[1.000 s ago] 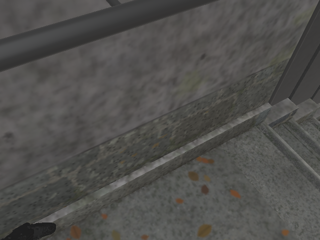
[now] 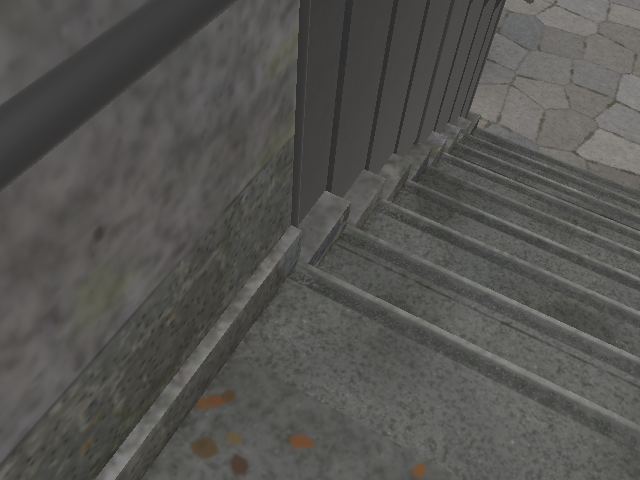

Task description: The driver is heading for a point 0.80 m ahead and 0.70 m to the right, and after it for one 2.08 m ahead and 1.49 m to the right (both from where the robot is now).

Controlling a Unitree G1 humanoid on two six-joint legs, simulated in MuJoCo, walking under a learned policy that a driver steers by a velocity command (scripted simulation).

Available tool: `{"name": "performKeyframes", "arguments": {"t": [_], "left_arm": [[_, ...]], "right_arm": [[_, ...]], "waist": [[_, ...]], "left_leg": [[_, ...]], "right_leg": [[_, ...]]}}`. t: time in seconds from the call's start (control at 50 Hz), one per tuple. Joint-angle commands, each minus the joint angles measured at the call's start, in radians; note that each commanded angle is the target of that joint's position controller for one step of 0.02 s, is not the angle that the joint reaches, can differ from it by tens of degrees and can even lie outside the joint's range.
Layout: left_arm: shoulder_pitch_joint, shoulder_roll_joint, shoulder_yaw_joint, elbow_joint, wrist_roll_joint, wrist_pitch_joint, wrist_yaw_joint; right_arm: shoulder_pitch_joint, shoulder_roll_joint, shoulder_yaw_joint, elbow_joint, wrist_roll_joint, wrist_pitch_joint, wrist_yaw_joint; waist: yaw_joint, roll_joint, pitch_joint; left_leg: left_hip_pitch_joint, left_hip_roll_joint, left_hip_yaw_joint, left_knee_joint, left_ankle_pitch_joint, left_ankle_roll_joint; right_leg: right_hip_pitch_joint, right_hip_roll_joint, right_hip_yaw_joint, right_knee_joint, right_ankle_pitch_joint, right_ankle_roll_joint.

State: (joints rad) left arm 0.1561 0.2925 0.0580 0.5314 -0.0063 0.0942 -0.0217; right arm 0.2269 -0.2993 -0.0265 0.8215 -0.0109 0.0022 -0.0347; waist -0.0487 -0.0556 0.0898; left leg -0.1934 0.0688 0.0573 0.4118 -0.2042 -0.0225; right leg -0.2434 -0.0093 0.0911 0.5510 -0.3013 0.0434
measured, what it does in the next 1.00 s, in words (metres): steps to the right, turning right: right foot, then right foot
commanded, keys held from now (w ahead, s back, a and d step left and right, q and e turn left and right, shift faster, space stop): no key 0.26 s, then e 0.44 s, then w+e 0.30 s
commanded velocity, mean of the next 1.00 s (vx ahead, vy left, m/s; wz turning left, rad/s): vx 0.07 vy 0.00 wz -0.36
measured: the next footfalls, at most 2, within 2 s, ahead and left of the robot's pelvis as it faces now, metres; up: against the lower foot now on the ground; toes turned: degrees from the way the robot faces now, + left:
right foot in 0.04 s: +0.04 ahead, -0.15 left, +0.00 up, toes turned +4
right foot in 0.94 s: +0.00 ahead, -0.20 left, +0.00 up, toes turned -23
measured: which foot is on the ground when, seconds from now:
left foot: down 0.00-0.94, up 0.96-1.00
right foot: up 0.00-0.02, down 0.04-0.54, up 0.56-0.92, down 0.94-1.00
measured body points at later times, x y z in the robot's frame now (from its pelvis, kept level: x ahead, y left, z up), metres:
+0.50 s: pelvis +0.01 -0.04 -0.01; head +0.04 -0.04 +0.44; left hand +0.16 +0.25 -0.10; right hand +0.12 -0.36 -0.12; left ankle +0.00 +0.09 -0.74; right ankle +0.00 -0.15 -0.74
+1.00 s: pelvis +0.02 -0.12 -0.01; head +0.03 -0.14 +0.43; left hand +0.24 +0.11 -0.10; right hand -0.02 -0.44 -0.14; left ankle +0.01 +0.07 -0.69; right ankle -0.04 -0.18 -0.74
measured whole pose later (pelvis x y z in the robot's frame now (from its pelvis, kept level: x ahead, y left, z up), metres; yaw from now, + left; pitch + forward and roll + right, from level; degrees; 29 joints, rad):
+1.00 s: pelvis +0.02 -0.12 -0.01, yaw -22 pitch +1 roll +0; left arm 0.26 0.32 0.07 0.69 -0.02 -0.01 -0.03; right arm 0.25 -0.38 -0.06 0.83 0.01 -0.02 0.00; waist -0.02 0.05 0.02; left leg -0.33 0.13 0.02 0.95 -0.52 -0.03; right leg -0.23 0.05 -0.05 0.57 -0.35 -0.08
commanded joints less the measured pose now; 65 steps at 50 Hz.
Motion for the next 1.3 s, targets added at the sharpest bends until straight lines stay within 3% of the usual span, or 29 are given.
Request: {"name": "performKeyframes", "arguments": {"t": [0.02,0.04,0.06,0.1,0.14,0.3,0.44,0.5,0.52,0.54,0.56,0.58,0.6,0.66,0.7,0.74,0.78,0.84,0.88,0.92,0.94,0.96,0.98,1.02,1.04,1.12,1.14,1.22,1.3], "left_arm": [[-0.002,0.1,0.033,-0.059,0.0,-0.024,0.01],[0.0,0.139,0.032,-0.059,0.019,-0.019,0.023],[-0.016,0.199,0.044,-0.051,0.025,-0.015,0.025],[-0.02,0.128,0.016,-0.031,0.024,-0.028,0.026],[-0.005,0.107,0.005,-0.01,0.036,-0.047,0.027],[0.004,0.176,0.025,0.055,0.021,-0.078,0.039],[-0.004,0.217,0.051,0.057,-0.014,-0.09,0.066],[-0.102,0.195,0.051,0.021,-0.028,-0.096,0.064],[-0.112,0.177,0.046,0.006,-0.027,-0.091,0.062],[-0.063,0.146,0.038,-0.007,-0.024,-0.082,0.055],[-0.013,0.163,0.043,0.013,-0.016,-0.068,0.059],[0.075,0.236,0.072,0.061,-0.02,-0.063,0.058],[0.095,0.251,0.085,0.063,-0.02,-0.06,0.055],[0.07,0.17,0.054,0.059,-0.005,-0.045,0.047],[0.01,0.137,0.037,0.037,-0.015,-0.037,0.027],[-0.012,0.125,0.023,0.038,-0.022,-0.041,0.01],[-0.04,0.117,0.011,0.025,-0.013,-0.054,0.001],[-0.035,0.137,0.019,0.038,-0.011,-0.062,-0.017],[0.05,0.141,0.03,0.076,-0.005,-0.066,-0.02],[0.212,0.156,0.055,0.14,-0.015,-0.065,0.0],[0.347,0.208,0.079,0.175,-0.018,-0.065,0.019],[0.384,0.364,0.103,0.164,-0.01,-0.096,0.016],[0.334,0.279,0.085,0.153,-0.008,-0.147,-0.003],[0.244,0.143,0.038,0.148,-0.028,-0.169,0.003],[0.2,0.139,0.029,0.137,-0.023,-0.16,0.007],[0.194,0.171,0.033,0.133,-0.01,-0.165,0.018],[0.217,0.176,0.036,0.139,-0.008,-0.167,0.022],[0.302,0.145,0.029,0.193,-0.018,-0.159,0.038],[0.349,0.154,0.032,0.233,-0.023,-0.136,0.067]], "right_arm": [[-0.033,-0.155,-0.022,-0.053,0.02,-0.021,0.006],[0.002,-0.161,-0.012,-0.05,0.01,-0.032,0.014],[0.034,-0.143,-0.003,-0.052,-0.005,-0.047,0.016],[-0.039,-0.143,0.008,-0.043,-0.021,-0.068,0.025],[-0.035,-0.148,0.017,0.003,-0.004,-0.073,0.02],[-0.073,-0.196,-0.004,0.058,-0.01,-0.037,0.027],[-0.092,-0.173,-0.014,0.043,-0.002,-0.032,0.026],[-0.015,-0.185,-0.018,0.072,0.007,-0.031,0.037],[0.024,-0.221,-0.026,0.092,0.002,-0.033,0.04],[-0.03,-0.315,-0.047,0.089,-0.011,-0.024,0.045],[-0.038,-0.298,-0.045,0.066,-0.029,-0.017,0.053],[-0.07,-0.259,-0.032,0.043,-0.034,-0.017,0.059],[-0.121,-0.244,-0.032,0.021,-0.023,-0.019,0.059],[-0.111,-0.202,-0.028,-0.001,0.022,-0.024,0.027],[-0.084,-0.22,-0.036,-0.015,0.007,0.006,0.004],[-0.027,-0.253,-0.055,-0.019,0.007,0.031,-0.013],[-0.011,-0.273,-0.066,-0.025,0.03,0.032,-0.017],[-0.023,-0.279,-0.069,-0.042,0.04,0.01,-0.016],[-0.054,-0.271,-0.07,-0.043,0.022,-0.002,0.002],[-0.056,-0.208,-0.053,-0.039,0.03,-0.013,0.021],[-0.085,-0.166,-0.037,-0.065,0.0,-0.03,0.036],[-0.191,-0.105,-0.017,-0.177,-0.021,-0.051,0.039],[-0.191,-0.179,-0.041,-0.171,0.029,-0.076,0.041],[-0.132,-0.22,-0.059,-0.135,0.045,-0.111,0.06],[-0.138,-0.232,-0.067,-0.125,0.019,-0.12,0.067],[-0.095,-0.171,-0.063,-0.096,0.004,-0.111,0.071],[-0.142,-0.152,-0.059,-0.11,0.016,-0.111,0.062],[-0.324,-0.075,-0.031,-0.183,0.01,-0.106,0.074],[-0.392,-0.082,-0.04,-0.235,0.025,-0.117,0.09]], "waist": [[0.018,0.228,-0.12],[0.006,0.136,-0.137],[-0.031,-0.034,-0.157],[0.008,-0.02,-0.143],[0.034,-0.026,-0.169],[0.048,-0.066,-0.07],[0.037,-0.109,-0.137],[-0.02,-0.087,-0.168],[-0.026,-0.007,-0.176],[0.031,0.205,-0.164],[0.012,0.301,-0.139],[0.037,0.202,-0.138],[0.08,0.179,-0.144],[0.055,0.189,-0.1],[0.016,0.195,-0.093],[-0.033,0.21,-0.094],[-0.041,0.262,-0.047],[-0.024,0.263,-0.022],[0.036,0.262,-0.049],[0.123,0.145,-0.085],[0.198,-0.077,-0.109],[0.193,-0.319,-0.128],[0.181,-0.098,-0.129],[0.113,-0.022,-0.028],[0.091,-0.008,-0.008],[0.047,-0.039,-0.029],[0.067,-0.026,-0.01],[0.123,-0.049,0.039],[0.126,-0.056,0.014]], "left_leg": [[0.032,0.128,-0.12,-0.104,0.201,0.102],[-0.011,0.108,-0.098,-0.063,0.181,0.057],[-0.034,0.024,-0.016,-0.053,0.061,0.001],[-0.037,0.015,-0.019,-0.024,0.072,-0.057],[-0.02,0.024,-0.025,-0.022,0.108,-0.068],[0.0,-0.004,-0.027,-0.008,0.049,-0.102],[-0.158,-0.044,-0.1,0.209,-0.166,-0.075],[-0.06,-0.031,-0.146,0.104,-0.058,-0.024],[0.048,0.02,-0.165,-0.016,0.159,0.01],[0.119,0.135,-0.272,-0.049,0.335,0.092],[0.162,0.283,-0.404,-0.111,0.487,0.237],[0.093,0.348,-0.414,-0.108,0.542,0.293],[0.107,0.319,-0.328,-0.083,0.546,0.285],[0.157,0.233,-0.174,-0.068,0.477,0.23],[0.195,0.223,-0.129,-0.094,0.427,0.232],[0.195,0.239,-0.114,-0.165,0.099,0.211],[0.153,0.255,-0.136,-0.245,-0.14,0.191],[0.091,0.253,-0.073,-0.235,-0.212,0.167],[0.031,0.253,-0.031,-0.177,-0.201,0.153],[-0.119,0.21,0.039,0.037,-0.185,0.097],[-0.341,0.13,0.126,0.403,-0.2,0.025],[-0.691,-0.062,0.042,0.721,-0.474,-0.029],[-0.752,-0.016,-0.137,0.804,-0.442,-0.004],[-0.715,0.062,-0.145,0.733,-0.241,0.037],[-0.683,0.068,-0.137,0.672,-0.151,0.029],[-0.526,0.018,-0.094,0.543,0.097,-0.008],[-0.529,0.007,-0.082,0.483,0.126,-0.018],[-0.447,-0.069,-0.051,0.186,0.266,-0.026],[-0.433,-0.095,-0.08,0.07,0.3,0.004]], "right_leg": [[0.14,0.031,-0.069,-0.223,0.172,-0.039],[0.204,-0.044,0.02,-0.238,0.372,-0.074],[0.191,-0.096,0.107,-0.192,0.428,-0.127],[0.189,-0.094,0.149,-0.224,0.406,-0.171],[0.222,-0.074,0.129,-0.209,0.474,-0.144],[0.088,-0.061,0.162,-0.259,0.347,-0.144],[0.151,-0.132,0.315,-0.171,0.492,-0.263],[0.097,-0.13,0.336,-0.114,0.528,-0.232],[0.029,-0.083,0.292,-0.057,0.418,-0.177],[-0.09,0.038,0.155,0.071,0.235,-0.112],[-0.212,0.142,0.085,0.252,-0.226,-0.073],[-0.191,0.124,0.137,0.484,-0.356,-0.041],[-0.239,0.091,0.107,0.602,-0.314,-0.027],[-0.291,0.054,0.046,0.559,-0.168,0.047],[-0.293,0.046,-0.015,0.452,-0.135,0.077],[-0.251,0.007,-0.061,0.336,-0.139,0.071],[-0.205,-0.015,-0.099,0.224,-0.158,0.035],[-0.118,-0.014,-0.15,0.111,-0.118,-0.018],[-0.004,0.0,-0.195,0.021,-0.027,-0.061],[0.232,0.054,-0.22,-0.056,-0.034,-0.115],[0.442,-0.034,-0.028,-0.13,0.046,-0.184],[0.482,-0.282,0.564,-0.313,-0.06,-0.384],[0.452,-0.38,0.654,-0.377,-0.126,-0.451],[0.4,-0.294,0.441,-0.362,-0.018,-0.365],[0.367,-0.264,0.371,-0.365,0.074,-0.334],[0.225,-0.149,0.191,-0.369,0.397,-0.284],[0.206,-0.144,0.185,-0.376,0.385,-0.275],[0.157,-0.105,0.158,-0.374,0.387,-0.236],[0.253,-0.151,0.222,-0.308,0.464,-0.208]]}}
